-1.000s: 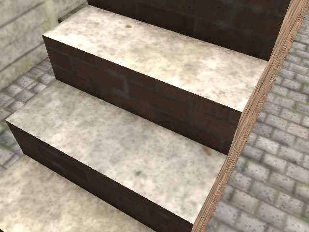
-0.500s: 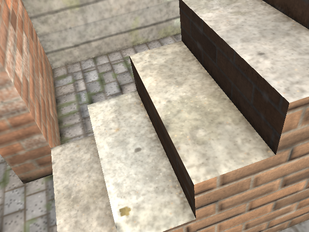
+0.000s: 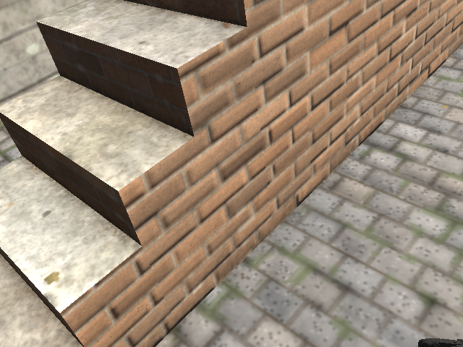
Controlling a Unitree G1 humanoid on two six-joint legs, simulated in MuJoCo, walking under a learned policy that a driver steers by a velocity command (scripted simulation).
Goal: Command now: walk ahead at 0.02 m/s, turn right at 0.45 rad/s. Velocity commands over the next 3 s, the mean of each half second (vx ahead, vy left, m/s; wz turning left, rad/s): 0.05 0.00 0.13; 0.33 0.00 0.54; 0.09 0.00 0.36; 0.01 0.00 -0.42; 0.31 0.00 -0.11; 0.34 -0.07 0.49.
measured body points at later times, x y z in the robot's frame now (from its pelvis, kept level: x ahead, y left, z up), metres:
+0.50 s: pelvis -0.15 -0.07 +0.03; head -0.15 -0.07 +0.48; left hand +0.03 +0.15 -0.08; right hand -0.21 -0.31 -0.12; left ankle -0.15 +0.05 -0.71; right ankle -0.21 -0.22 -0.69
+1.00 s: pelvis -0.05 -0.06 +0.01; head +0.00 -0.04 +0.45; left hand -0.13 +0.20 -0.13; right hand +0.24 -0.20 -0.07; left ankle +0.06 +0.06 -0.71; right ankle -0.22 -0.22 -0.70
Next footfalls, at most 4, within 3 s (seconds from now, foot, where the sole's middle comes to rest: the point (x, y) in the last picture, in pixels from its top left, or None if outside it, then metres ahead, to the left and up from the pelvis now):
0.22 left None -0.11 0.05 -0.75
0.54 right None -0.19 -0.21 -0.75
1.00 left None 0.10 0.07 -0.75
1.48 right None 0.16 -0.13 -0.75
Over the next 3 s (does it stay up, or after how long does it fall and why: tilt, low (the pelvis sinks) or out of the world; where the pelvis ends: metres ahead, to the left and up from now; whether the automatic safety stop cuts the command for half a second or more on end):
stays up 0.40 -0.01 0.00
